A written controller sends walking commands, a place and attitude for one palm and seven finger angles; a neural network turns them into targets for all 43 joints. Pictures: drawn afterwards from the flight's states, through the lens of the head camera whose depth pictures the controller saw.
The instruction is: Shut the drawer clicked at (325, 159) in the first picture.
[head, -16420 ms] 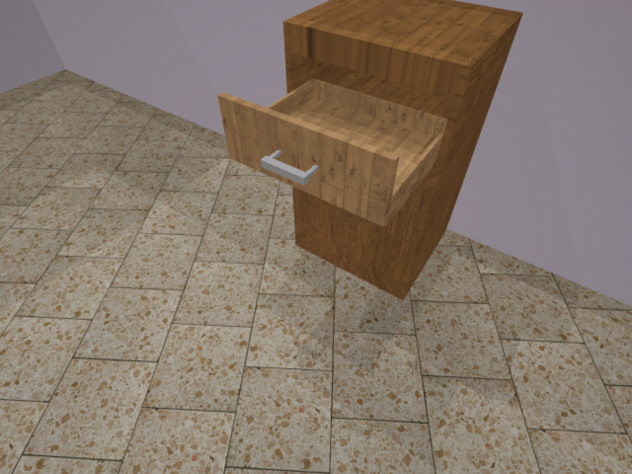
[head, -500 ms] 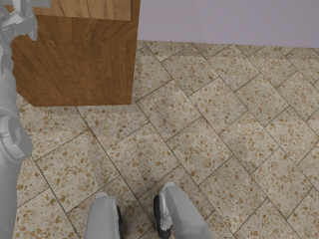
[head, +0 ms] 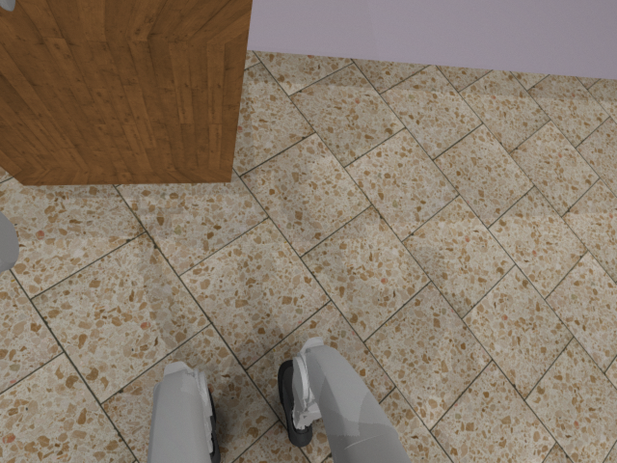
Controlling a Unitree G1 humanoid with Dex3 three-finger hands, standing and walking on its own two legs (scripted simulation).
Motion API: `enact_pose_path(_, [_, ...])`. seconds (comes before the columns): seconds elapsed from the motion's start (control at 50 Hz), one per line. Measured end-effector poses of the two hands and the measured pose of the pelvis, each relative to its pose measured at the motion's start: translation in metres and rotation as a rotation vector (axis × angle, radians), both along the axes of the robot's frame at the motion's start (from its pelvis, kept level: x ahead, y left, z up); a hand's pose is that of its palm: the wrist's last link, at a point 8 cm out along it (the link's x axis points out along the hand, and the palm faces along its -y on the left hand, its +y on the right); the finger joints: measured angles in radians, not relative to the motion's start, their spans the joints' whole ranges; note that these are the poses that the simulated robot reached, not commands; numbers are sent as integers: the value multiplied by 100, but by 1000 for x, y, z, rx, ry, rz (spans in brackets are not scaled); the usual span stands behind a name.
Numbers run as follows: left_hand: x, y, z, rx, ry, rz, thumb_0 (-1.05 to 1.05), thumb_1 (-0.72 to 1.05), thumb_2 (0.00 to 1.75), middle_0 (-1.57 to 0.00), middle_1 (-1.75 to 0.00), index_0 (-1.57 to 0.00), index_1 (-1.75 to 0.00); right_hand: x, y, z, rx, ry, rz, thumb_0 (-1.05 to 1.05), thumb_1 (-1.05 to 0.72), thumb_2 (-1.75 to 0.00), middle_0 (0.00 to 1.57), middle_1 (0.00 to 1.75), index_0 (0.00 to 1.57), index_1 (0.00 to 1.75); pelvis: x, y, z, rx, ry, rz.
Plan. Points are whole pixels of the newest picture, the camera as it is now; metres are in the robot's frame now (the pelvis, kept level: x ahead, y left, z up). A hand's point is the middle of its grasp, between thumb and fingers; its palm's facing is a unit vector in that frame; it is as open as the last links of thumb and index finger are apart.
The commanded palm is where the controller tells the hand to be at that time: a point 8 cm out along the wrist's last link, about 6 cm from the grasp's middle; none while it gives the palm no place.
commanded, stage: pull the fist back off the drawer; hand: left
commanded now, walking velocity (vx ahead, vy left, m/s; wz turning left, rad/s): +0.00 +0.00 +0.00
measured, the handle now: out of the picture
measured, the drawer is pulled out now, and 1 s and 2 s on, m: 0.00 0.00 0.00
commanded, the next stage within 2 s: draw the hand back to the body in 0.68 s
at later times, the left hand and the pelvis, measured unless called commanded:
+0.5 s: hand out of the picture +0.61 +0.19 +0.10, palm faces -0.02 -1.00 -0.02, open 3.3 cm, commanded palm +0.59 +0.20 +0.09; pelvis +0.00 +0.01 +0.01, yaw -1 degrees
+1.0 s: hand out of the picture +0.54 +0.20 +0.12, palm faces -0.03 -1.00 -0.06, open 3.3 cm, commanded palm +0.50 +0.24 +0.14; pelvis +0.06 +0.00 +0.07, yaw +0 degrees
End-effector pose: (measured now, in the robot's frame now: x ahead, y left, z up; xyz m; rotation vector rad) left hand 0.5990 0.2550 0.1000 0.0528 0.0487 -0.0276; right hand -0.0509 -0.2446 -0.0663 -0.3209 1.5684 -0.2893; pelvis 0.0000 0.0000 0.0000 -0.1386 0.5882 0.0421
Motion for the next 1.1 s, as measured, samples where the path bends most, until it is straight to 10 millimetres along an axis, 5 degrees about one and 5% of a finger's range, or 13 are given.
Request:
enact_pose_path(0.38, [-3, -5, -1, -10, 1, 3, 7, 73, 92, -140, -160, -140, -160, -15, 14, 1, 24, -3, -25, 0, -91, -90, 21, 30, 20, 30, -6, 6, -1, -1, -5, -9])
enact_pose_path(0.56, [-9, -9, -1, -22, 0, 14, 5, 83, 90, -140, -160, -140, -160, 0, 16, 8, 65, -20, -50, 0, -91, -90, 21, 30, 20, 30, 8, 6, 14, 16, -27, -25])
enact_pose_path(0.86, [-23, -11, 7, -11, -26, 13, 2, 90, 90, -140, -160, -140, -160, 72, -12, 15, 71, -96, -6, 1, -91, -90, 21, 30, 20, 30, 41, 0, 36, 48, -65, -28])
enact_pose_path(1.1, [-115, 8, 47, -4, -12, 33, 2, 90, 90, -140, -160, -140, -160, 174, -12, 51, 127, -373, 63, 1, -91, -90, 20, 30, 20, 30, 71, -3, 84, 82, -221, -24])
